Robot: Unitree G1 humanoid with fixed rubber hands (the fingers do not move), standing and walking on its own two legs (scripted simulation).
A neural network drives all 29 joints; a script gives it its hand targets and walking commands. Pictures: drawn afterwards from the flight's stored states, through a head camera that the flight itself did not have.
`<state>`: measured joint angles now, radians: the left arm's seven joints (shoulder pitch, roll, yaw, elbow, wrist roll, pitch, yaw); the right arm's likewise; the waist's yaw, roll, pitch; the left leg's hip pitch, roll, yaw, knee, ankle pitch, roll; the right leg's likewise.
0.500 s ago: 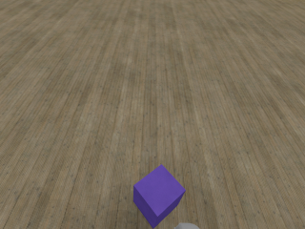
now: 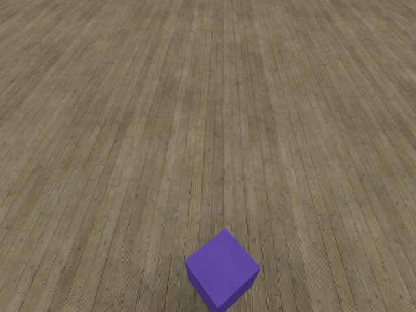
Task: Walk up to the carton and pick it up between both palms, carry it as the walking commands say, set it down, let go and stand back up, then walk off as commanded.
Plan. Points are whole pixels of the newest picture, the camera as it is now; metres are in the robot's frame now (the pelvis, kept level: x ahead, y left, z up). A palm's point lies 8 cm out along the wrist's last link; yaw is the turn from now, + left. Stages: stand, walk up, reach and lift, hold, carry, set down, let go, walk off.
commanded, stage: walk up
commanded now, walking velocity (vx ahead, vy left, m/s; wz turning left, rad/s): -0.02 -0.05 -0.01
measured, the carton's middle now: (221, 274) +0.36 -0.05 -0.65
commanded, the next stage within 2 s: none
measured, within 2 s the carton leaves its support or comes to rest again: neither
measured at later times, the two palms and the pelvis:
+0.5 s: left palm out of the picture -0.05 +0.23 -0.15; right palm out of the picture -0.06 -0.25 -0.15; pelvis -0.05 -0.02 -0.01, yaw +0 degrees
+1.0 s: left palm out of the picture -0.05 +0.18 -0.14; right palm out of the picture -0.06 -0.26 -0.15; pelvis -0.06 -0.04 +0.00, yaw -1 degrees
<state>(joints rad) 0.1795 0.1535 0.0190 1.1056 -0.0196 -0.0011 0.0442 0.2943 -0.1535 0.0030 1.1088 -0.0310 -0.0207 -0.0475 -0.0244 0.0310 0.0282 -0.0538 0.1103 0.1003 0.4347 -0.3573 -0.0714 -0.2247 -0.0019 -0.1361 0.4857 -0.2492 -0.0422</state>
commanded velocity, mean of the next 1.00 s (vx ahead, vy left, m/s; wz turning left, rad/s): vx -0.01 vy -0.06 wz -0.01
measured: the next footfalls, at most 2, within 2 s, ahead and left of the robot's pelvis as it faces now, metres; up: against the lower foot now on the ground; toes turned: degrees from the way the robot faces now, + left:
right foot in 0.76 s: -0.02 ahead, -0.16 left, +0.00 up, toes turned -6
right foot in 1.44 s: -0.04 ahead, -0.27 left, +0.00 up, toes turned +6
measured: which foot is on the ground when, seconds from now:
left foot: down 0.00-1.00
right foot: down 0.00-0.56, up 0.58-0.74, down 0.76-1.00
